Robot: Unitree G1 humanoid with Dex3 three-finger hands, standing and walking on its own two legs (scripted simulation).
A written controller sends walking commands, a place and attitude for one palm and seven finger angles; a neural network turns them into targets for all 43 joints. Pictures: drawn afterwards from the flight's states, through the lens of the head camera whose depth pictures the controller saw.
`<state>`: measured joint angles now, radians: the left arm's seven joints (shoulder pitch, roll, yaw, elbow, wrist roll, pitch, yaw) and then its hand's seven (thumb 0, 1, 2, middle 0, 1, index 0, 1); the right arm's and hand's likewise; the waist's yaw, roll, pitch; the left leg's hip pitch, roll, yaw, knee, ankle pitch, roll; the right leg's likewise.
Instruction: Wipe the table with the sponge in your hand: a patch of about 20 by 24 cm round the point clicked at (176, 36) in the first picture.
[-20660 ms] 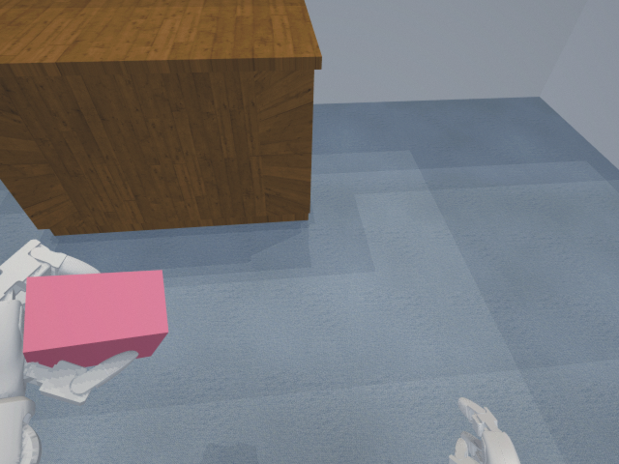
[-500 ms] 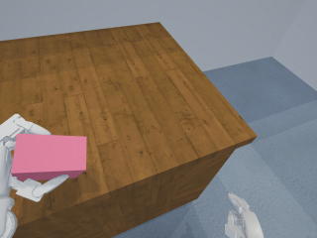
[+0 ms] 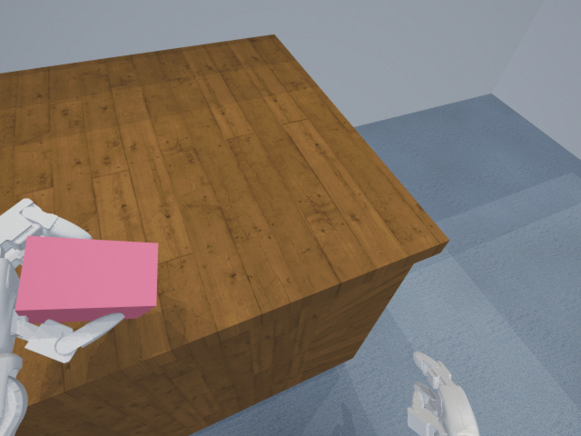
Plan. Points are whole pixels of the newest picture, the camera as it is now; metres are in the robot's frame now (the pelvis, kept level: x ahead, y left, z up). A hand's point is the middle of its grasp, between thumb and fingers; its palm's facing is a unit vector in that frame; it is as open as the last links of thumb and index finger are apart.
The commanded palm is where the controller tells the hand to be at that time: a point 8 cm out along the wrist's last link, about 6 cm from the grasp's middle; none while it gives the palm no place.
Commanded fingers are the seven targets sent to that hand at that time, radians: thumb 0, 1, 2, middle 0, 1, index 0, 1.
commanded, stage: shuffle to correct the standing spot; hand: left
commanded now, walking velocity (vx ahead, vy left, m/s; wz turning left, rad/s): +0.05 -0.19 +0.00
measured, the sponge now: (109, 283) +0.24 +0.22 +0.13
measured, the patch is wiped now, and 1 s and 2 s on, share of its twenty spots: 0.00 0.00 0.00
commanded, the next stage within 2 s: come to a stop and stand still in 0.12 s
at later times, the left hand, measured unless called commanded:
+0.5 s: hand (147, 259) +0.26 +0.18 +0.15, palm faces +0.35 -0.85 -0.41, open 10.5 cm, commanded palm +0.20 +0.22 +0.17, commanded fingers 0.00 0.10 1.30 -1.20 -1.60 -1.20 -1.60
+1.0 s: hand (55, 319) +0.19 +0.25 +0.14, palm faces +0.31 -0.88 -0.36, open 10.5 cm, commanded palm +0.15 +0.30 +0.17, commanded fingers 0.00 0.10 1.30 -1.20 -1.60 -1.20 -1.60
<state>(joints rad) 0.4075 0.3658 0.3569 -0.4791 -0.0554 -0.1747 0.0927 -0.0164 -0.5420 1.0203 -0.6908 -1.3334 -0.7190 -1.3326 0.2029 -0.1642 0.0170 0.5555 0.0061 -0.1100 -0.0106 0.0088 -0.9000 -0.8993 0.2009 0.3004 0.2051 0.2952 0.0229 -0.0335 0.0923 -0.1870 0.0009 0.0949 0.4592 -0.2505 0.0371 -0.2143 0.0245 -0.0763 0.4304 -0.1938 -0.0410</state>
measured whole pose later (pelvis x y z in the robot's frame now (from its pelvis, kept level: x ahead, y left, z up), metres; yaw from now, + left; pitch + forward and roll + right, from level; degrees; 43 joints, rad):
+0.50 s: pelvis +0.03 -0.06 +0.00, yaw -1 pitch +1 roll +1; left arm 0.49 0.37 0.35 -0.49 -0.06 -0.18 0.14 -0.02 -0.54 1.02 -0.69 -1.33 -0.72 -1.33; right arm 0.19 -0.23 -0.01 0.59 0.02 -0.08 -0.03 0.01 -0.90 -0.90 0.20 0.30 0.20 0.29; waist 0.00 -0.02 0.06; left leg -0.20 0.02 0.01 0.50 -0.27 0.02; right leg -0.19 0.10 -0.08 0.38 -0.21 -0.10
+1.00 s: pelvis -0.02 +0.02 +0.00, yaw -1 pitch -2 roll -1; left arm 0.48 0.34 0.28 -0.44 -0.04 -0.21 0.09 -0.02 -0.54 1.02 -0.69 -1.33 -0.72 -1.33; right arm 0.21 -0.20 0.01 0.56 0.01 -0.12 -0.01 0.01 -0.90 -0.90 0.20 0.30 0.20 0.29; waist 0.02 -0.01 0.05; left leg -0.20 -0.06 0.09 0.48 -0.25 0.09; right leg -0.25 0.00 -0.06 0.47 -0.19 -0.02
